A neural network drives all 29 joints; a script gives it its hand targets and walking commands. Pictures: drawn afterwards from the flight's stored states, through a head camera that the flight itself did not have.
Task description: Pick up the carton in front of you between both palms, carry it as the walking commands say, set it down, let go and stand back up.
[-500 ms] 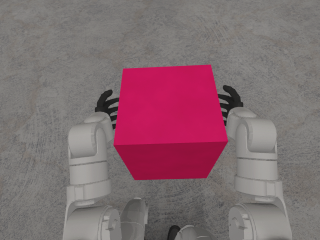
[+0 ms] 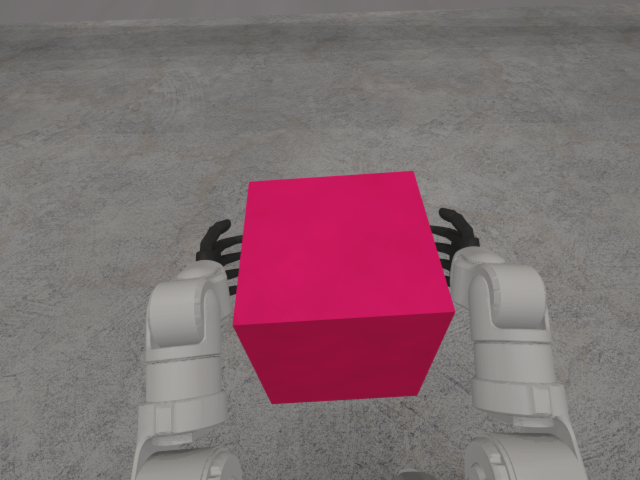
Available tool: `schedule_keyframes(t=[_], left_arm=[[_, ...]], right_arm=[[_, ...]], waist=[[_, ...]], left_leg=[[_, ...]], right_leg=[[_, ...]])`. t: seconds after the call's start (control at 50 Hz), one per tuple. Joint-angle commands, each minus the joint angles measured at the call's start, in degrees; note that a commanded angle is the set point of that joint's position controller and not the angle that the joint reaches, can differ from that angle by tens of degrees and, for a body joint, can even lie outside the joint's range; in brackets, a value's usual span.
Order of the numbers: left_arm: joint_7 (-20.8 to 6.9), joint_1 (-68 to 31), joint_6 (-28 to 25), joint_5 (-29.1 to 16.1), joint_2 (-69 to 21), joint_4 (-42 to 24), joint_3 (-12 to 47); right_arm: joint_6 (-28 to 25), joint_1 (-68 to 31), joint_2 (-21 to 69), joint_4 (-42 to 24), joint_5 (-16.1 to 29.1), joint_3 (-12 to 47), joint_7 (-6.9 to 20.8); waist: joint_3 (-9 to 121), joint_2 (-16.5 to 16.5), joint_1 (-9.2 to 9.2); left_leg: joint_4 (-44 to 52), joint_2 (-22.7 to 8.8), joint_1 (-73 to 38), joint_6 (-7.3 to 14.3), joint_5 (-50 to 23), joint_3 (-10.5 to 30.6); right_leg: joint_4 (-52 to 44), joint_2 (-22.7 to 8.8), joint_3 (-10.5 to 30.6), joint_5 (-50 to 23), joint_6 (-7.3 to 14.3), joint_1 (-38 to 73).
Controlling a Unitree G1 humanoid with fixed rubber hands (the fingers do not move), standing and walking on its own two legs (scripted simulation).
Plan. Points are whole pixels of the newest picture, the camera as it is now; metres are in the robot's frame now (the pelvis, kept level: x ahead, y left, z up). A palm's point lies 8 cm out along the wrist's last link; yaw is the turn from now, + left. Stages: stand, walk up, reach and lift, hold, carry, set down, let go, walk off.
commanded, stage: carry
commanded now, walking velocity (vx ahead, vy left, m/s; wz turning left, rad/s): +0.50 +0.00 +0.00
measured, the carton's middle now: (338, 295) +0.34 -0.02 +0.03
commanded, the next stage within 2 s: none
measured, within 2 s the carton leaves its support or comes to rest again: neither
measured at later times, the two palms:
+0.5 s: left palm (234, 160) +0.58 +0.13 +0.08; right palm (410, 144) +0.60 -0.17 +0.08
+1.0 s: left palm (251, 70) +0.92 +0.13 +0.08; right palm (382, 62) +0.93 -0.17 +0.08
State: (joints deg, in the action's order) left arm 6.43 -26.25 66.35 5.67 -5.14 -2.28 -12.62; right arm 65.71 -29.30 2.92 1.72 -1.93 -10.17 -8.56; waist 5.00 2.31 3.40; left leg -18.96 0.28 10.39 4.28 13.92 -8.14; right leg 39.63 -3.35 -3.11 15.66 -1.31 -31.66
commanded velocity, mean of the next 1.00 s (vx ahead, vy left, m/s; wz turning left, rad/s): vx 0.50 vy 0.00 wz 0.00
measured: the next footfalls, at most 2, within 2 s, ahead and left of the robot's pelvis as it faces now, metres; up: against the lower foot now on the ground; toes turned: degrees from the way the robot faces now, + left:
right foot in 0.12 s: +0.23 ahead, -0.15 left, +0.00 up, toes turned -9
left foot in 0.54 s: +0.51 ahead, +0.09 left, +0.00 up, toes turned +14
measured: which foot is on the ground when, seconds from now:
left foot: down 0.00-0.16, up 0.18-0.52, down 0.54-0.98, up 1.00-1.00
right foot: up 0.00-0.10, down 0.12-0.54, up 0.56-0.96, down 0.98-1.00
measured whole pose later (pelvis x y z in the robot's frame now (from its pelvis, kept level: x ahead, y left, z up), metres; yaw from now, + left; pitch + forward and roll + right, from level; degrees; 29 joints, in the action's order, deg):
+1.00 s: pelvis +0.66 -0.03 -0.03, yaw +3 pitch +3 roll -1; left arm 5.0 -8.6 69.9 6.2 -7.6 -20.5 -5.8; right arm 69.7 -9.2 7.4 -20.0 -6.2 -6.0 -5.3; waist 8.2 2.1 0.4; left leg -27.5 -6.1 -0.2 -2.5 27.9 -10.7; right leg 27.9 -3.4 -13.6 4.2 2.4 -26.5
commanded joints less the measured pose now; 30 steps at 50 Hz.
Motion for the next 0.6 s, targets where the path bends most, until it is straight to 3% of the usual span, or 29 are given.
schedule_keyframes(t=[0.0, 0.06, 0.08, 0.1, 0.12, 0.14, 0.16, 0.2, 0.22, 0.24, 0.26, 0.32, 0.4, 0.46, 0.5, 0.52, 0.54, 0.56, 0.58], left_arm=[[-13.05, -28.6, 0.56, -20.18, -56.85, -2.68, 40.55], [-14.01, -27.6, 1.39, -22.01, -58.33, -5.9, 43.25], [-14.35, -26.48, 1.58, -22.43, -58.4, -6.66, 43.85], [-14.74, -25.61, 1.78, -22.71, -58.56, -7.21, 44.27], [-15.02, -22.6, 2.0, -22.59, -57.87, -7.3, 44.24], [-15.22, -22.06, 1.66, -21.63, -56.57, -7.23, 43.82], [-15.39, -20.27, 1.51, -21.53, -57.63, -7.9, 44.29], [-15.78, -19.58, 1.34, -22.78, -59.33, -13.2, 46.19], [-16.1, -19.05, 1.14, -23.69, -61.27, -14.89, 46.94], [-16.37, -17.78, 0.88, -24.11, -61.6, -16.79, 47.23], [-16.61, -17.22, 0.66, -24.6, -61.29, -18.27, 47.67], [-16.87, -13.01, 0.97, -25.13, -58.15, -20.04, 47.57], [-16.79, -7.39, 1.95, -23.64, -53.87, -20.74, 46.9], [-16.44, -5.84, 2.89, -22.18, -51.61, -20.51, 46.33], [-16.27, -5.83, 3.55, -21.62, -50.35, -20.16, 46.25], [-16.19, -5.78, 3.86, -21.38, -49.36, -19.77, 45.99], [-16.13, -7.64, 4.34, -21.52, -48.47, -20.12, 46.23], [-16.03, -9.81, 4.73, -21.82, -48.9, -20.68, 47.02], [-16.13, -10.87, 4.66, -22.05, -49.93, -19.69, 47.26]], right_arm=[[1.96, -27.13, 61.77, -5.19, 21.84, 38.57, 17.96], [2.39, -22.26, 60.61, -6.62, 19.17, 38.39, 18.23], [2.45, -20.38, 60.23, -7.25, 18.54, 38.7, 18.21], [2.51, -18.24, 59.68, -7.87, 18.12, 38.94, 18.2], [2.63, -17.17, 58.59, -9.28, 17.96, 39.32, 18.16], [3.21, -18.22, 59.98, -11.17, 18.35, 40.42, 18.26], [3.25, -18.44, 59.88, -12.48, 18.52, 41.05, 18.48], [2.26, -15.98, 61.65, -14.34, 18.67, 41.75, 18.61], [1.81, -14.68, 61.71, -16.09, 18.49, 42.12, 18.35], [1.45, -13.1, 61.84, -18.27, 18.26, 42.86, 18.02], [1.14, -12.96, 61.46, -20.56, 18.18, 43.97, 17.61], [0.94, -9.7, 60.81, -23.63, 18.12, 45.38, 16.63], [2.17, -4.93, 57.34, -25.0, 17.69, 45.66, 16.4], [3.43, -4.25, 55.11, -24.77, 18.11, 45.4, 17.02], [4.05, -2.85, 54.0, -23.17, 18.01, 44.61, 17.42], [4.31, -2.19, 53.41, -22.21, 17.87, 44.08, 17.61], [4.41, -2.57, 51.96, -21.22, 17.31, 43.31, 17.72], [4.22, -3.66, 52.4, -19.3, 17.23, 43.1, 17.93], [4.07, -3.91, 53.89, -19.64, 18.18, 43.33, 18.04]], waist=[[15.7, 7.33, -1.86], [14.43, 8.56, -2.25], [15.54, 7.35, -2.85], [17.84, 5.98, -3.25], [21.06, -0.38, -4.47], [22.15, -14.94, -5.32], [19.02, -18.13, -5.17], [18.15, -8.16, -4.89], [17.48, -5.32, -4.62], [16.81, -5.93, -4.43], [16.9, -8.26, -4.42], [15.51, -11.12, -4.4], [12.02, -12.4, -4.7], [9.84, -12.49, -4.71], [11.97, -9.29, -3.55], [14.59, -7.02, -2.67], [17.02, 4.27, -1.7], [18.62, 16.38, -1.61], [17.71, 13.01, -1.84]], left_leg=[[3.65, -11.07, -13.02, 2.37, -29.72, 6.48], [-0.63, -10.48, -13.62, 0.83, -28.61, 3.22], [-6.12, -9.47, -10.55, -0.59, -29.41, 0.78], [-12.64, -8.85, -3.91, -2.38, -27.19, -1.2], [-24.34, -7.07, 4.47, -4.38, -14.34, -2.3], [-38.18, -1.75, 21.96, -5.91, -2.01, -0.5], [-45.49, -0.25, 32.03, -4.88, 14.9, 3.57], [-49.6, -5.02, 33.05, -3.53, 13.26, 7.71], [-46.27, -6.7, 31.74, -3.43, 9.46, 8.08], [-41.35, -7.49, 29.51, -3.73, 6.91, 7.78], [-37.78, -6.83, 27.51, -4.14, 5.05, 6.14], [-26.97, -5.65, 24.8, -5.19, -0.43, 2.67], [-13.83, -3.06, 20.29, -4.72, -6.9, -2.63], [-9.32, -2.42, 16.11, -3.44, -9.98, -4.49], [-5.92, 0.89, 2.63, -2.76, -7.89, -8.73], [-6.87, -1.73, -9.01, -2.0, -4.59, -5.0], [-1.14, -15.38, -17.68, 2.5, 2.83, 17.23], [4.41, -24.84, -27.48, 9.52, 0.18, 36.6], [4.44, -25.24, -25.57, 10.36, -5.98, 35.5]], right_leg=[[-10.28, 3.17, -6.57, -8.85, -0.58, 5.35], [-17.34, 3.33, -9.4, -12.0, -0.05, 10.43], [-19.62, 3.99, -10.8, -11.89, 0.57, 17.87], [-18.09, 2.1, -9.3, -9.19, 1.91, 28.2], [-19.32, -7.21, 3.81, -3.39, 4.15, 37.45], [-22.5, -18.69, 24.87, 1.06, 12.57, 47.59], [-25.05, -21.84, 32.14, -7.52, 15.68, 47.79], [-23.5, -20.05, 22.32, -17.91, 13.19, 43.61], [-24.81, -18.84, 17.63, -15.93, 10.69, 40.54], [-26.64, -17.25, 13.33, -13.9, 8.53, 37.69], [-27.49, -15.93, 9.59, -14.17, 7.69, 36.64], [-28.55, -13.08, 2.58, -14.6, 7.7, 34.96], [-27.27, -10.98, -3.26, -22.47, 6.64, 34.71], [-23.99, -10.94, -4.83, -25.71, 5.26, 35.31], [-12.2, -8.12, -10.15, -29.85, 3.07, 30.64], [-3.57, -6.72, -10.84, -25.72, 1.58, 22.68], [12.55, -2.32, -10.5, -12.48, -1.05, 10.45], [26.27, 3.92, -6.34, 11.76, -1.9, -6.31], [33.89, 0.97, 0.01, 13.95, 0.02, -10.71]])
